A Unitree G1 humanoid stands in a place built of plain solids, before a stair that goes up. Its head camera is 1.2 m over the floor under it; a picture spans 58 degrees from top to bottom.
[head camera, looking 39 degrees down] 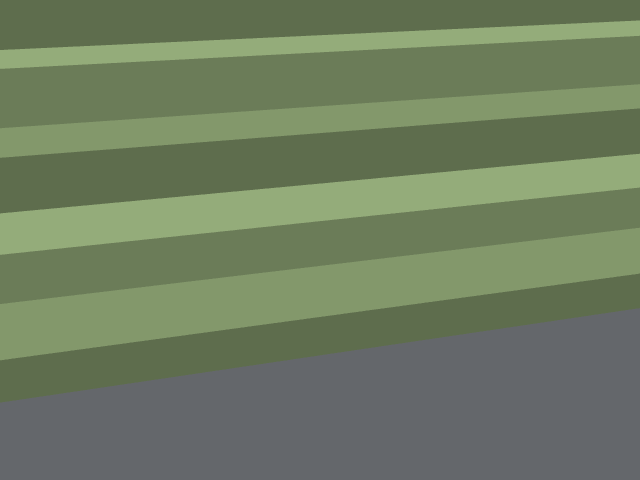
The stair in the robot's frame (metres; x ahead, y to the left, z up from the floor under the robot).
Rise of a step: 0.19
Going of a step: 0.23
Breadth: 3.28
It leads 10 degrees to the left of straight ahead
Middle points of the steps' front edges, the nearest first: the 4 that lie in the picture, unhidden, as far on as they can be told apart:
0.96 -0.47 0.19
1.18 -0.43 0.38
1.40 -0.39 0.57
1.63 -0.35 0.77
